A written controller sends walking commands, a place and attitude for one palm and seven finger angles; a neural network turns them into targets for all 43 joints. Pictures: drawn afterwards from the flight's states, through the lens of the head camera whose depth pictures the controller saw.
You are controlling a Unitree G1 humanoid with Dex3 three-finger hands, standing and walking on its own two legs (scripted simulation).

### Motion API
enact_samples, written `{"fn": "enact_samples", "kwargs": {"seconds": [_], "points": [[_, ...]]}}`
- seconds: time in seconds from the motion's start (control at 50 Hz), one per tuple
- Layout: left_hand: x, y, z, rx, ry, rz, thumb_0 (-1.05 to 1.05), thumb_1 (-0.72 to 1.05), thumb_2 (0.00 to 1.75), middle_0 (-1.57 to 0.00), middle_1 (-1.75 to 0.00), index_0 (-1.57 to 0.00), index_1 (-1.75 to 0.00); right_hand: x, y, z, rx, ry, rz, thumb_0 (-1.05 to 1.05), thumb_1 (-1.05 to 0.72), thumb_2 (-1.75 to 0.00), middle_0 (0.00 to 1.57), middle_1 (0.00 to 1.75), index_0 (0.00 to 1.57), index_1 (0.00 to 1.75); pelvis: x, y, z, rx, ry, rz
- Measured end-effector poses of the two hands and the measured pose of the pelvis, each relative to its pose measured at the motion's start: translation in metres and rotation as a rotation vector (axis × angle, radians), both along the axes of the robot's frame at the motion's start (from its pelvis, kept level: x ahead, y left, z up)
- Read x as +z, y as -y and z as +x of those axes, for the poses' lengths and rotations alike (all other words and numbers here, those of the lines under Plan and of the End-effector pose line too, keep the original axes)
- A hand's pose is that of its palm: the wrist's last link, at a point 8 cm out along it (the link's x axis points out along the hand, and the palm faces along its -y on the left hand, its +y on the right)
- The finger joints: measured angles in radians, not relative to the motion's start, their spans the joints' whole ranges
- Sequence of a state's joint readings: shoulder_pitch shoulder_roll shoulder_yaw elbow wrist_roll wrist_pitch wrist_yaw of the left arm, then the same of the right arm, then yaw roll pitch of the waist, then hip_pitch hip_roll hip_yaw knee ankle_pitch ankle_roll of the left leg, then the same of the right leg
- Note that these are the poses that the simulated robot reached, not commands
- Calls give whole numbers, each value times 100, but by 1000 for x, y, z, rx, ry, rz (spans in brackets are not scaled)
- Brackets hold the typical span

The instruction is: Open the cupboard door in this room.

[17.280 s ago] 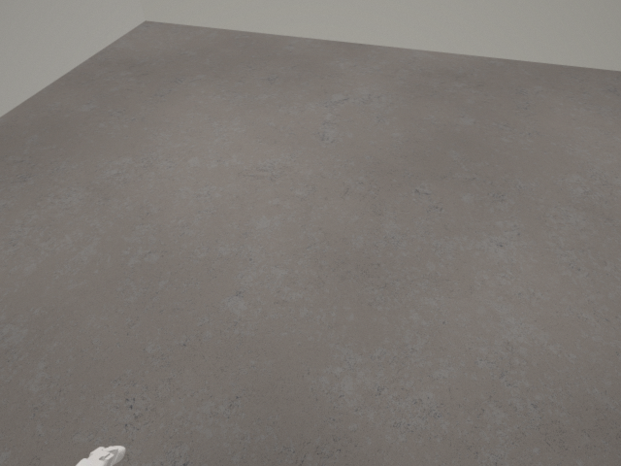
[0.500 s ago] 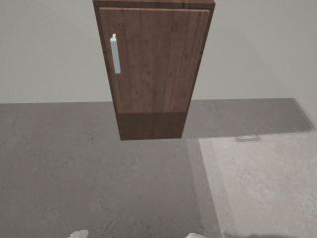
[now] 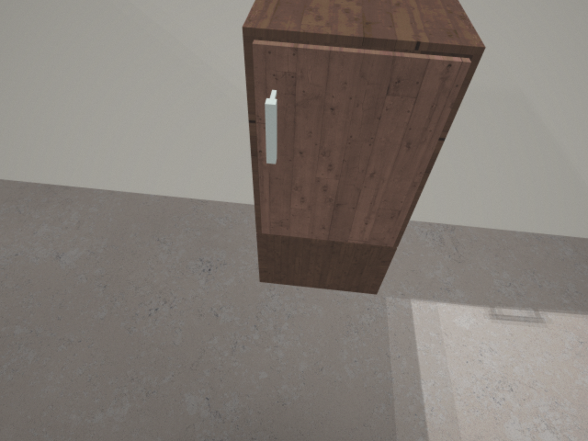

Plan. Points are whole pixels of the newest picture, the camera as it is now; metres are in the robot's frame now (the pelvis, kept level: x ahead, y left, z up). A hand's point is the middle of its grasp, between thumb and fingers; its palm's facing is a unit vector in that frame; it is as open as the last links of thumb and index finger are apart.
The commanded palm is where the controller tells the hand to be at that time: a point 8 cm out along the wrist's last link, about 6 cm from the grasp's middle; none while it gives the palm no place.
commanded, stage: take the last steps up to it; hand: left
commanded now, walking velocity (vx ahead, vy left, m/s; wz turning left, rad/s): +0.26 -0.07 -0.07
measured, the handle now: (272, 127) +0.73 +0.12 +0.00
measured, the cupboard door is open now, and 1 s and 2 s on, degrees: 0 0 0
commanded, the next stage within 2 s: come to a stop and stand still in 0.34 s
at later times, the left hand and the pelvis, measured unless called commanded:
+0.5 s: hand (226, 367) +0.26 +0.14 -0.16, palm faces -0.05 -0.97 -0.25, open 7.3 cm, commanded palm none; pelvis +0.15 -0.05 -0.01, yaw -2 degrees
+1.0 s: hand (189, 383) +0.23 +0.20 -0.18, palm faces +0.03 -0.98 -0.21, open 7.4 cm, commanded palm none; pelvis +0.18 +0.00 +0.00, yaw -2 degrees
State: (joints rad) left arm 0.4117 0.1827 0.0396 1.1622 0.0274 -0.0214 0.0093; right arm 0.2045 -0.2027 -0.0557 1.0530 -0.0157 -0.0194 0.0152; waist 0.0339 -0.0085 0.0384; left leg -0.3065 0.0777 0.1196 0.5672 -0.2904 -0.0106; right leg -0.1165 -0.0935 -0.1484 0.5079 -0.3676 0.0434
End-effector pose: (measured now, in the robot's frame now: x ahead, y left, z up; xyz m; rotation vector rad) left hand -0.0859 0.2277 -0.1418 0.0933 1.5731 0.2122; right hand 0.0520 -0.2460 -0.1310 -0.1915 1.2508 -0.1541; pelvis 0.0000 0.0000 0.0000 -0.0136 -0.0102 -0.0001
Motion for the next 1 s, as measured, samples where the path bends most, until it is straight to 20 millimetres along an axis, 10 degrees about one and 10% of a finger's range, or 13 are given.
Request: {"fn": "enact_samples", "kwargs": {"seconds": [0.12,0.32,0.48,0.6,0.8,1.0], "points": [[-2,-11,30,-34,-56,-43,1,91,89,-20,-30,-20,-30,8,-16,22,-31,35,-17,0,-91,-90,20,29,20,30,3,-14,30,-31,6,8],[9,-3,212,-127,238,5,1,92,90,-20,-30,-20,-30,-3,-36,-4,-135,-176,85,0,-91,-90,20,29,20,30,10,3,91,-34,-4,38],[10,34,332,-220,384,60,0,92,90,-20,-30,-20,-30,-31,-8,15,-202,-306,146,1,-91,-90,20,30,20,30,-10,43,150,-45,-4,33],[16,60,348,-188,358,48,0,92,89,-20,-30,-20,-30,-22,27,89,-152,-224,86,1,-91,-90,20,29,20,30,3,53,173,-38,-7,33],[9,30,339,-142,301,55,-1,92,89,-20,-30,-20,-30,-3,41,206,-45,-1,-6,0,-91,-90,20,29,20,30,4,36,180,-29,-2,19],[-8,-21,310,-97,227,33,0,91,89,-20,-30,-20,-30,15,-7,217,15,57,-43,0,-91,-90,20,29,20,30,3,0,179,-35,-4,0]]}}
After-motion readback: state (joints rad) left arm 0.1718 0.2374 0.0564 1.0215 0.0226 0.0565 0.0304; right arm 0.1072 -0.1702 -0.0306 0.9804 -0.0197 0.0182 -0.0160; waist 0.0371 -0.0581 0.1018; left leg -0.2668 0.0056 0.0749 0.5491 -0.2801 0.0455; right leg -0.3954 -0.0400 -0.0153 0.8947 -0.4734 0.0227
